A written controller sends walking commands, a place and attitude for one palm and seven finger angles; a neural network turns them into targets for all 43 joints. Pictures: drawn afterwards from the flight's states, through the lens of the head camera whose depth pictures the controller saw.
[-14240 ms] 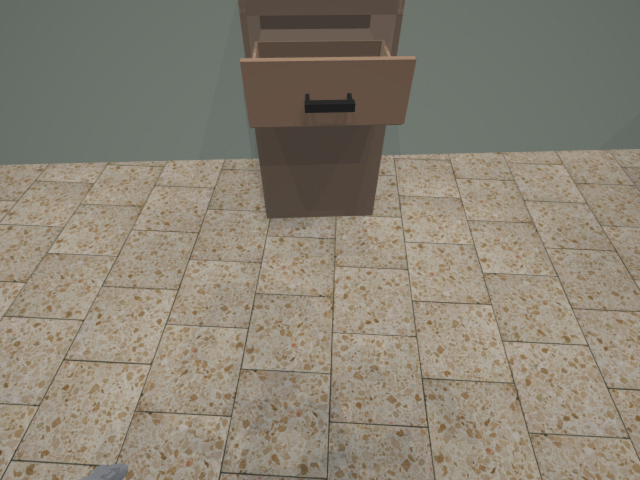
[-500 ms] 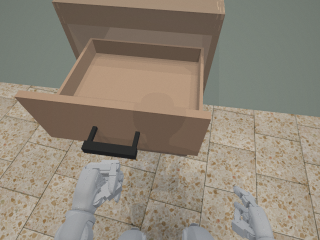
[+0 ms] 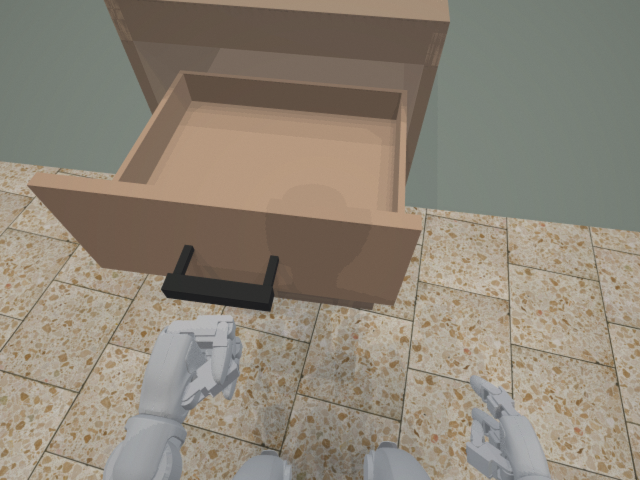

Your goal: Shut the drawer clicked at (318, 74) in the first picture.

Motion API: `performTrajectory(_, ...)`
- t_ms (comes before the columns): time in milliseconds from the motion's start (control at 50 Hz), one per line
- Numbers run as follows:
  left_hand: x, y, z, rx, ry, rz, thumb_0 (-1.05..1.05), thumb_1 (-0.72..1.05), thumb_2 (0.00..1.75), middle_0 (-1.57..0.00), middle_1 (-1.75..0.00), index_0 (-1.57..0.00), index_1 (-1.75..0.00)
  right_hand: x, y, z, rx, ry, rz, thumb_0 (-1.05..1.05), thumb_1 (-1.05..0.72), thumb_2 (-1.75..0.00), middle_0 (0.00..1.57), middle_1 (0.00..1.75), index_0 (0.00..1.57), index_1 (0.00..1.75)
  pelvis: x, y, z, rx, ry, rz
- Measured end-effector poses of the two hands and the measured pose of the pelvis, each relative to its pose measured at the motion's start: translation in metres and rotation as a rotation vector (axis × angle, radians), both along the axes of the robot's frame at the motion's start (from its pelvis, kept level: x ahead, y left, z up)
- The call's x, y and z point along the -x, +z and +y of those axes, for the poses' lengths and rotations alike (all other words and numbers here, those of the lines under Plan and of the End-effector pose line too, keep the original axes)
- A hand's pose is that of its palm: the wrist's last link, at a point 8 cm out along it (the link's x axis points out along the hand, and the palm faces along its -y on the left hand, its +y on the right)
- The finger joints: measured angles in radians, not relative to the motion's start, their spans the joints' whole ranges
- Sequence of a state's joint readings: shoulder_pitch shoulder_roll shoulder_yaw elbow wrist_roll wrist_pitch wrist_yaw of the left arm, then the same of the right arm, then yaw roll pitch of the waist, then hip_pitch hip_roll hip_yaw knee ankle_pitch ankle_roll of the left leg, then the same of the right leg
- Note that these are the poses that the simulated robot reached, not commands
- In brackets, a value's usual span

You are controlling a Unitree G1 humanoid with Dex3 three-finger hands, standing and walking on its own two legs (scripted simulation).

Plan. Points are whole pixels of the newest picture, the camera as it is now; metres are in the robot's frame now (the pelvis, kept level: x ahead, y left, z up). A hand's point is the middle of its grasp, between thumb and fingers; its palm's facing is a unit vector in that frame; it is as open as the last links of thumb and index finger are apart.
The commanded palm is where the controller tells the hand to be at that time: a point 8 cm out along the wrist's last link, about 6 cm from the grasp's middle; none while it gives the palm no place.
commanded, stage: push the drawer shut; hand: left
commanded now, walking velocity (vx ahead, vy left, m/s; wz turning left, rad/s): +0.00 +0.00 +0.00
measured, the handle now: (224, 275) +0.35 +0.13 +0.06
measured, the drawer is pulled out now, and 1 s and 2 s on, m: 0.30 0.21 0.09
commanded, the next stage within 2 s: none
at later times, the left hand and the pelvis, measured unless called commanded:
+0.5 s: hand (244, 330) +0.28 +0.10 +0.05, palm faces -0.16 -0.99 -0.04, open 3.0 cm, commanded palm +0.29 +0.15 +0.06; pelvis +0.00 +0.01 +0.00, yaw +1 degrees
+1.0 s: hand (262, 274) +0.35 +0.09 +0.05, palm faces -0.15 -0.99 -0.05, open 3.0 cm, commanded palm +0.35 +0.14 +0.06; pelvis -0.01 +0.01 +0.01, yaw +0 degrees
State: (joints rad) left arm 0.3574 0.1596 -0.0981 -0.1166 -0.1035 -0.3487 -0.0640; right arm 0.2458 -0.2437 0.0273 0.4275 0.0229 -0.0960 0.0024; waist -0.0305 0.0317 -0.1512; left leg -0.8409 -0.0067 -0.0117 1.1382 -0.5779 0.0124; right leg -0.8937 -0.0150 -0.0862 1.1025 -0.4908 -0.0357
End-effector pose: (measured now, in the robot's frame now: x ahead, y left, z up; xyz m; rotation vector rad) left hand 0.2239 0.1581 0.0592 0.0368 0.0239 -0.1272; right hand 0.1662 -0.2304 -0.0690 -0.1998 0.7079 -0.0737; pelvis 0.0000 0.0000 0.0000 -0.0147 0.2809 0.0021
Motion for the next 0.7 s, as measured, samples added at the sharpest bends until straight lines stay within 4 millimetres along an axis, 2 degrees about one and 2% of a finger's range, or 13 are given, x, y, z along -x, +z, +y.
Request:
performTrajectory(300,-0.028,-0.001,-0.002,0.007,-0.034,-0.009,0.01,0.89,0.91,-1.4,-1.6,-1.4,-1.6,0.004,-0.001,0.004,0.009,-0.003,0.028,0.01,-0.91,-0.89,0.2,0.3,0.2,0.3,-0.001,0.002,0.006,0.004,0.003,0.004)
performTrajectory(520,-0.046,-0.004,-0.004,0.0,-0.037,-0.015,-0.03,0.86,0.95,-1.4,-1.6,-1.4,-1.6,0.012,-0.01,0.01,0.014,0.009,0.088,0.01,-0.91,-0.89,0.2,0.3,0.2,0.3,0.005,0.003,0.011,0.009,0.015,0.007)
performTrajectory(700,-0.075,-0.005,-0.009,-0.007,-0.044,-0.021,-0.05,0.87,0.98,-1.4,-1.6,-1.4,-1.6,0.024,-0.015,0.011,0.015,-0.002,0.135,0.01,-0.91,-0.89,0.2,0.3,0.2,0.3,0.011,0.004,0.012,0.008,0.016,0.007)
